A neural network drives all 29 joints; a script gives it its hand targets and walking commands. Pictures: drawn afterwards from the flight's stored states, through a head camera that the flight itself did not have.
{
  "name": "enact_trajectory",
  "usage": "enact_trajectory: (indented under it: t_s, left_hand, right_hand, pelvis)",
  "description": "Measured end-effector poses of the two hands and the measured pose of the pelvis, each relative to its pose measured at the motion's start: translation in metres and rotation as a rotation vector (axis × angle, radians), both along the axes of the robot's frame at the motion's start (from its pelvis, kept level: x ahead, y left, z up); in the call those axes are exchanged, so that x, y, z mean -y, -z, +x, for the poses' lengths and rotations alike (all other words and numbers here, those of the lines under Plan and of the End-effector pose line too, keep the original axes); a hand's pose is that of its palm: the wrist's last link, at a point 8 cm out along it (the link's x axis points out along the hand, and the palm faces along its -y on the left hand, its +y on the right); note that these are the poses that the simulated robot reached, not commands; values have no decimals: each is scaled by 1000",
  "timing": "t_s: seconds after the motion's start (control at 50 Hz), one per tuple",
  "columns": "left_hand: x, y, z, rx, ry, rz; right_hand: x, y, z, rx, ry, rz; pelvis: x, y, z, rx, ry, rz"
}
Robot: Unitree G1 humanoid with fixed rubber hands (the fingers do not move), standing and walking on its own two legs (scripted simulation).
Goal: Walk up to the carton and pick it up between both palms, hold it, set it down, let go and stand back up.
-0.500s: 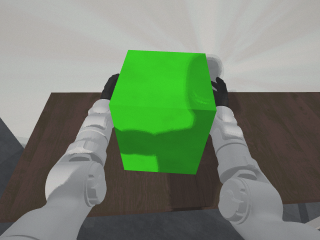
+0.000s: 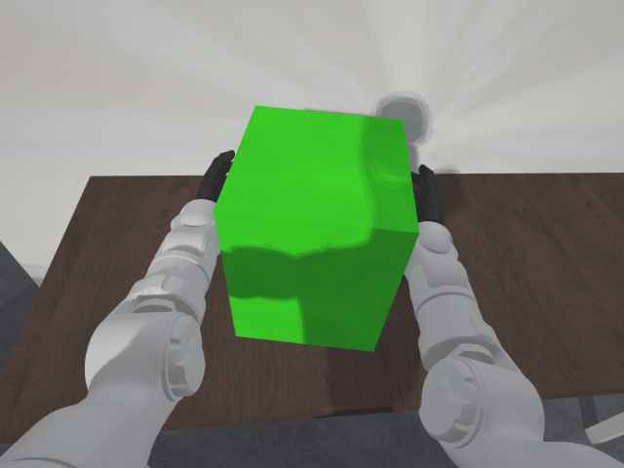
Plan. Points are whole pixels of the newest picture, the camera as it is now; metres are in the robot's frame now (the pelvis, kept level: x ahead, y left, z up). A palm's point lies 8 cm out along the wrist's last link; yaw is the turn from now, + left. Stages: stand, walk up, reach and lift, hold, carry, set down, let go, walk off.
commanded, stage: set down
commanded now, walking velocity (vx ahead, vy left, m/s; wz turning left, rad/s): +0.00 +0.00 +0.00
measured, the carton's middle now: (316, 232) +0.40 -0.04 +0.08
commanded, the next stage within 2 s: none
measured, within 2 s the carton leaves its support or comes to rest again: rests again in 1.92 s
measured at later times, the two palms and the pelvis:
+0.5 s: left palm (216, 212) +0.44 +0.10 +0.09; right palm (423, 245) +0.36 -0.18 +0.08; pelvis +0.00 +0.00 +0.00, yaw +0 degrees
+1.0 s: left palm (223, 227) +0.45 +0.09 +0.05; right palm (419, 264) +0.36 -0.18 +0.05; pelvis +0.00 +0.00 +0.00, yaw +0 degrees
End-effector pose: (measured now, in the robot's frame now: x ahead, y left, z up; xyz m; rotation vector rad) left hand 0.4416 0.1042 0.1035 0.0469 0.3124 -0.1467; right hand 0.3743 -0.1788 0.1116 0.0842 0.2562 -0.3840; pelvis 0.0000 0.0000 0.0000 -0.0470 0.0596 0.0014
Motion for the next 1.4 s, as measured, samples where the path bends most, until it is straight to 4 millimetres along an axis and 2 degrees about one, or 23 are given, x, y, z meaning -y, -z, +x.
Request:
enact_trajectory:
  t_s: [0.68, 1.1, 1.26, 1.4]
  left_hand:
    - [7, 22, 2, 7, 62, 49]
    - [13, 61, 6, -19, 93, 58]
    - [8, 68, 6, -8, 86, 54]
    - [2, 65, 10, -30, 5, -4]
  right_hand:
    - [3, 38, -14, -8, 36, -27]
    - [7, 75, -17, -21, 58, -34]
    - [5, 79, -16, 10, 52, -58]
    - [4, 84, -14, 3, 62, -25]
  pelvis:
    - [0, 0, 2, -7, 1, 0]
    - [1, 1, 5, -75, 4, 1]
    - [1, 1, 6, -98, 5, 1]
    - [-2, 3, 4, -150, 8, -3]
